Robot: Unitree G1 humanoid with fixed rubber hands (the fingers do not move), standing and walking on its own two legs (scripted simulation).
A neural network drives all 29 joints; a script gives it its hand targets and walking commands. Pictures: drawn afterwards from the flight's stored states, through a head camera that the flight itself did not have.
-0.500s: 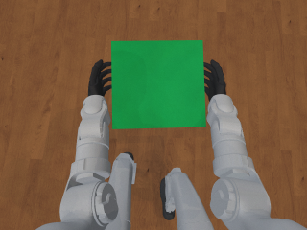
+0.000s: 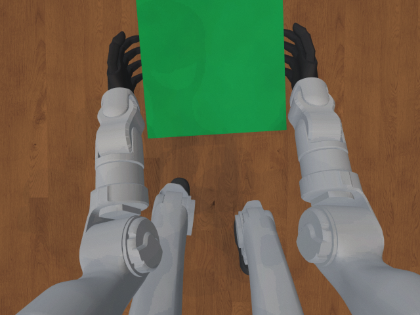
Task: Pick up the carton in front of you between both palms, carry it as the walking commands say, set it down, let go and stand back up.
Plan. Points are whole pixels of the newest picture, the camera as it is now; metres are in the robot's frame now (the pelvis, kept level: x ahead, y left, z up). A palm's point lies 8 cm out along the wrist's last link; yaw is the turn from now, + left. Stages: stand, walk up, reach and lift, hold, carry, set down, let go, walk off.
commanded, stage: set down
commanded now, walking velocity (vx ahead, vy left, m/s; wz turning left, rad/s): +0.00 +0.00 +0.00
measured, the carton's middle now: (210, 82) +0.49 +0.06 -0.19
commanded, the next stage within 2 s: none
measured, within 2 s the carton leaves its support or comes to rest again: rests again in 1.88 s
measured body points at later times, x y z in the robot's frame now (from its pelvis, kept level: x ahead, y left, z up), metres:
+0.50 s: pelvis -0.04 -0.01 -0.11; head +0.33 +0.04 +0.13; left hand +0.48 +0.21 -0.28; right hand +0.56 -0.08 -0.26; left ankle +0.12 +0.13 -0.52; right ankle +0.02 -0.12 -0.52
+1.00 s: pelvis -0.02 -0.03 -0.13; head +0.38 -0.03 +0.08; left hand +0.51 +0.22 -0.32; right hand +0.58 -0.08 -0.34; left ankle +0.12 +0.13 -0.52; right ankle +0.02 -0.11 -0.51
